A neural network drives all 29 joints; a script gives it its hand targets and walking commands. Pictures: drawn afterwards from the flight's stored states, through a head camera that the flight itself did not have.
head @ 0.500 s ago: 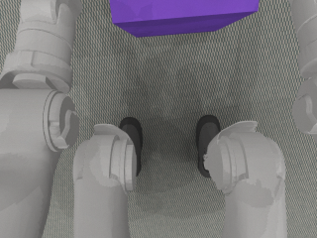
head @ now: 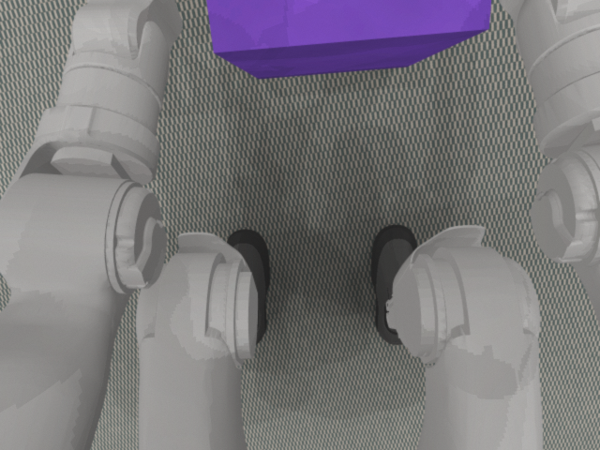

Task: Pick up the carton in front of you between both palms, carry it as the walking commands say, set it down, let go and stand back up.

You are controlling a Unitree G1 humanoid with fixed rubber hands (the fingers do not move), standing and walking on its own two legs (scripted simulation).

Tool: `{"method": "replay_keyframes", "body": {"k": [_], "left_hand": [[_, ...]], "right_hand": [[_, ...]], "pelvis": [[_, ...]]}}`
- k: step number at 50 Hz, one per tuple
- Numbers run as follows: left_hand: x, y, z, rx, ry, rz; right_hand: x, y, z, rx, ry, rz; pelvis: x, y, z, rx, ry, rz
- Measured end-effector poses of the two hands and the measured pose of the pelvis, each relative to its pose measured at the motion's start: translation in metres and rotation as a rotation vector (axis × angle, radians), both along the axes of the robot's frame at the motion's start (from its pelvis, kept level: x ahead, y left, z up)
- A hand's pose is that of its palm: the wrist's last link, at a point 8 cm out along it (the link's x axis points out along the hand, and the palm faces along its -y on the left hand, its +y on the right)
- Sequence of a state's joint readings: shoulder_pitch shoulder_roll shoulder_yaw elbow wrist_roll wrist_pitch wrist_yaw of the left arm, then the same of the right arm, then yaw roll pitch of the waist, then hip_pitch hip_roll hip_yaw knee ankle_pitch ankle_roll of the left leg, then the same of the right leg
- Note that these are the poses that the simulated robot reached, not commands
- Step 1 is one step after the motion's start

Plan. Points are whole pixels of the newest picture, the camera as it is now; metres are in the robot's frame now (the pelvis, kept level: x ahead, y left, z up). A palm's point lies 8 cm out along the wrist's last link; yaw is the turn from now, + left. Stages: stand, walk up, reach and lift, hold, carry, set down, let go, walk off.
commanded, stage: reach and lift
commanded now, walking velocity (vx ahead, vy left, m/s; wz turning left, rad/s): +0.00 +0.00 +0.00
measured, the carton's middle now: out of the picture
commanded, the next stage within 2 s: none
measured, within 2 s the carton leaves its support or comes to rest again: leaves its support in 0.40 s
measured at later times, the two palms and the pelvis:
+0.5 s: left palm out of the picture +0.57 +0.13 -0.13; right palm out of the picture +0.56 -0.17 -0.14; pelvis +0.01 +0.00 +0.01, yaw +0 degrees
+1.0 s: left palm out of the picture +0.51 +0.13 +0.06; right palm out of the picture +0.51 -0.17 +0.06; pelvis -0.01 +0.01 +0.12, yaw -2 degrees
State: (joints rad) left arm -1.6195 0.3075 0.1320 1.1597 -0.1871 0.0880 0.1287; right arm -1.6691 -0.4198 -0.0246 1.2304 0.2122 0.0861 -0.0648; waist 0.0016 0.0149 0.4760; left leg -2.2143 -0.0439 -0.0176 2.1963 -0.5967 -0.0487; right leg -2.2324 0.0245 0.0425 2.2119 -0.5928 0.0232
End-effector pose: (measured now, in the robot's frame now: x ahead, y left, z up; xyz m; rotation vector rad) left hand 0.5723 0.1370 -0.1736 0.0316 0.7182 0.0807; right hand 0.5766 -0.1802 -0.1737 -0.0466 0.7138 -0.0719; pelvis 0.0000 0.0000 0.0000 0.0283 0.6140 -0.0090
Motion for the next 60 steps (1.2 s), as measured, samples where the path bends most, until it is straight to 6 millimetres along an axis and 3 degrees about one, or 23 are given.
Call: {"method": "replay_keyframes", "body": {"k": [2, 14, 21, 25, 33, 37, 47, 53, 60], "left_hand": [[0.000, -0.009, -0.001, -0.008, -0.002, -0.006], [0.000, -0.006, -0.004, -0.060, -0.006, 0.006], [0.002, -0.006, 0.011, 0.003, 0.009, 0.047], [-0.004, -0.008, 0.046, -0.001, -0.033, 0.053], [-0.032, -0.015, 0.137, -0.035, -0.035, 0.054], [-0.047, -0.016, 0.172, -0.029, -0.017, 0.047], [-0.061, -0.005, 0.220, -0.026, -0.028, 0.055], [-0.065, -0.006, 0.248, -0.032, -0.041, 0.050], [-0.076, -0.009, 0.294, -0.031, -0.034, 0.045]], "right_hand": [[0.001, 0.004, 0.000, -0.002, -0.003, -0.003], [0.002, 0.001, -0.002, 0.038, 0.004, 0.008], [-0.004, 0.009, 0.007, 0.006, 0.016, -0.024], [-0.013, 0.011, 0.038, 0.006, -0.025, -0.058], [-0.043, 0.003, 0.136, 0.031, -0.027, -0.094], [-0.057, 0.002, 0.172, 0.026, -0.008, -0.091], [-0.068, 0.013, 0.220, 0.027, -0.018, -0.080], [-0.075, 0.012, 0.248, 0.030, -0.032, -0.092], [-0.089, 0.009, 0.292, 0.041, -0.025, -0.107]], "pelvis": [[-0.002, 0.000, 0.001, 0.000, -0.011, -0.002], [0.002, -0.003, -0.010, -0.002, -0.034, -0.001], [0.008, -0.003, -0.008, 0.000, 0.005, -0.001], [0.006, -0.002, 0.006, 0.003, -0.002, -0.008], [-0.001, 0.004, 0.043, -0.001, 0.089, -0.020], [-0.007, 0.005, 0.067, -0.002, 0.110, -0.029], [-0.014, 0.005, 0.107, -0.007, 0.137, -0.022], [-0.006, 0.006, 0.129, -0.012, 0.142, -0.018], [0.010, 0.006, 0.165, -0.013, 0.113, -0.025]]}}
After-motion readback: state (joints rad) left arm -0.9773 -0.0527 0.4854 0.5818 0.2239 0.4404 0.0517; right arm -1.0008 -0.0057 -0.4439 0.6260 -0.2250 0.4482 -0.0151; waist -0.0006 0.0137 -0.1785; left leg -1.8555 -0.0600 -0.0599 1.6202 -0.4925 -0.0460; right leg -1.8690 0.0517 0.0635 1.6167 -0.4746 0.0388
